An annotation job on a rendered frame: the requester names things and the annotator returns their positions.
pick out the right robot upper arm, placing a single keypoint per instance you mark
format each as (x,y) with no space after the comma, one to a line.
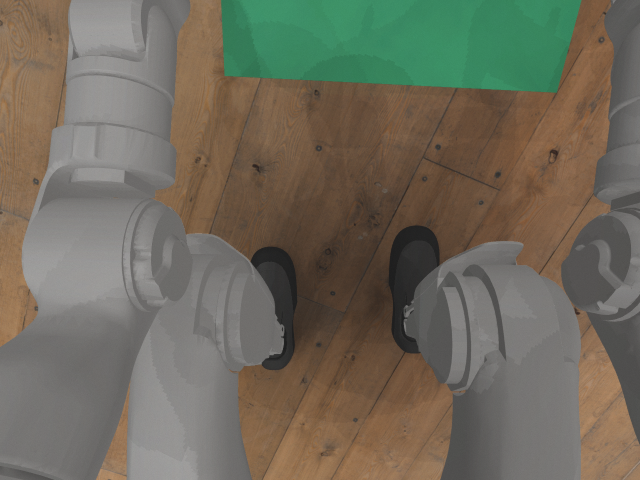
(601,276)

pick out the right robot shin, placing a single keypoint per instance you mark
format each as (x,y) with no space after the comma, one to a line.
(498,252)

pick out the left robot forearm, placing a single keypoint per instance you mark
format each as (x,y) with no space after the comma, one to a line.
(120,77)

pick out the carton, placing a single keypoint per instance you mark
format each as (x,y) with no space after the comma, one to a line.
(518,45)

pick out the right robot thigh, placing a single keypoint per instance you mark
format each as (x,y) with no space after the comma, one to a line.
(493,331)

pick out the left robot upper arm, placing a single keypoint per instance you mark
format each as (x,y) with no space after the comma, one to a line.
(99,269)

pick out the right robot forearm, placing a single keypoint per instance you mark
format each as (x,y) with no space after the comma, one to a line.
(617,178)

